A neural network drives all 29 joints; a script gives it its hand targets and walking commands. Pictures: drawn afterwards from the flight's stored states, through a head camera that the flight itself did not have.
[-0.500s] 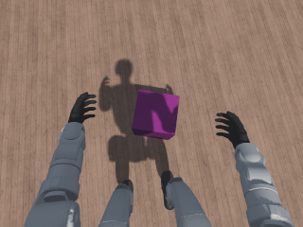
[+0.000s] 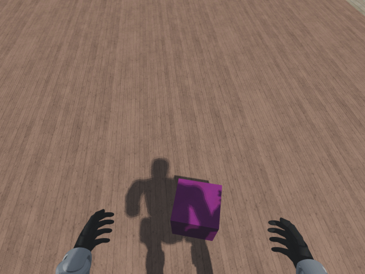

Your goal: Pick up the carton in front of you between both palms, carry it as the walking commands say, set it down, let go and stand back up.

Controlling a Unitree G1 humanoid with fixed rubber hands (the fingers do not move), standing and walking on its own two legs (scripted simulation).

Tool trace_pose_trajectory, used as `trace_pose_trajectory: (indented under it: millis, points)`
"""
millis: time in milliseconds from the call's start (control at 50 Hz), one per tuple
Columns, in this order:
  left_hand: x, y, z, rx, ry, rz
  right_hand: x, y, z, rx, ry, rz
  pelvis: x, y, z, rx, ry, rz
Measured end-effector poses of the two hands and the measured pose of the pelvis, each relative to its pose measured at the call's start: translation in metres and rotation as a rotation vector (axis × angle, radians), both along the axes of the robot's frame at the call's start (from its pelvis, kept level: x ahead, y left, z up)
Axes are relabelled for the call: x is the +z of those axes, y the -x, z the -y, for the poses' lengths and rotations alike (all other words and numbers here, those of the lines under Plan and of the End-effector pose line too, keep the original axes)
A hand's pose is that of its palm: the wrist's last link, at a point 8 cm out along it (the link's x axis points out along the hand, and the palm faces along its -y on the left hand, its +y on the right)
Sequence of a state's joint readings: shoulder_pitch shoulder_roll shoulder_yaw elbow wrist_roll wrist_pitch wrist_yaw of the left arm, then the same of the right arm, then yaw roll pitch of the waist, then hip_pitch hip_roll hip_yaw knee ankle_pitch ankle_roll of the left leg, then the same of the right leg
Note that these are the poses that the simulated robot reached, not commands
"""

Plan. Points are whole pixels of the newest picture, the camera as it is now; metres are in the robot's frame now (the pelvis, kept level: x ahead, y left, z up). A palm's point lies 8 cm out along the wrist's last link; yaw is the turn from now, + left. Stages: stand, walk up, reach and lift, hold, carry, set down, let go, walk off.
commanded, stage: let go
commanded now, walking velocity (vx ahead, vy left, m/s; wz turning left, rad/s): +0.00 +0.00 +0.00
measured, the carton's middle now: (196, 210) +0.44 -0.05 -0.65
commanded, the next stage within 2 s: stand in 0.44 s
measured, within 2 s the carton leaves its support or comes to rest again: neither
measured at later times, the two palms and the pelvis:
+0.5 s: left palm (80, 263) +0.15 +0.24 -0.08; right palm (309, 260) +0.15 -0.25 -0.07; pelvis -0.01 -0.01 -0.01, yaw +0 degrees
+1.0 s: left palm out of the picture +0.12 +0.27 -0.09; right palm (325, 265) +0.15 -0.30 -0.10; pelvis +0.01 -0.02 +0.00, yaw +2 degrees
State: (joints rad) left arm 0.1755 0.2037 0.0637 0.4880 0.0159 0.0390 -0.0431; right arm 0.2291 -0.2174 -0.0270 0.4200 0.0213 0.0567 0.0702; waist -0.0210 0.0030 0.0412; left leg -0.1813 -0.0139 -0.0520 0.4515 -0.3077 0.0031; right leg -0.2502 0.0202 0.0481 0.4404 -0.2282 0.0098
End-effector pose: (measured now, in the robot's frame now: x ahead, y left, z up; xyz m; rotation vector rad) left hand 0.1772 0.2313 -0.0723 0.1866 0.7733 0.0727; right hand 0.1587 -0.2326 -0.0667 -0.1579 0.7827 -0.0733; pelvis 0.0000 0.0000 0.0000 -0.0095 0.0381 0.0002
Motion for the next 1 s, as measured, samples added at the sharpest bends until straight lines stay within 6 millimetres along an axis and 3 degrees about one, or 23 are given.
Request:
trace_pose_trajectory:
  millis: [120, 220, 460, 600, 700, 1000]
  points:
    - [0.007, 0.022, -0.009, 0.018, 0.004, -0.018, 0.0, -0.006, -0.009, 0.025, 0.0, 0.002, 0.001, 0.0, -0.005, 0.008, 0.001, 0.067]
    - [0.007, 0.025, -0.01, 0.021, 0.01, -0.018, 0.001, -0.006, -0.009, 0.029, 0.014, -0.013, 0.0, 0.002, -0.006, 0.009, 0.001, 0.098]
    - [0.001, 0.027, 0.004, 0.013, -0.017, -0.01, 0.002, 0.003, 0.01, -0.014, 0.072, -0.026, -0.004, 0.008, 0.004, -0.002, -0.002, 0.112]
    - [-0.006, 0.05, -0.035, 0.052, -0.168, -0.102, -0.02, 0.015, 0.044, -0.012, 0.156, -0.069, -0.007, 0.006, 0.009, 0.008, -0.005, 0.05]
    - [-0.005, 0.059, -0.052, 0.087, -0.215, -0.151, -0.03, 0.019, 0.057, -0.003, 0.174, -0.122, -0.007, 0.0, 0.012, 0.013, -0.007, 0.037]
    - [-0.013, 0.052, -0.043, 0.105, -0.202, -0.189, -0.035, 0.011, 0.068, 0.003, 0.193, -0.165, -0.005, -0.012, 0.019, 0.026, -0.008, 0.041]
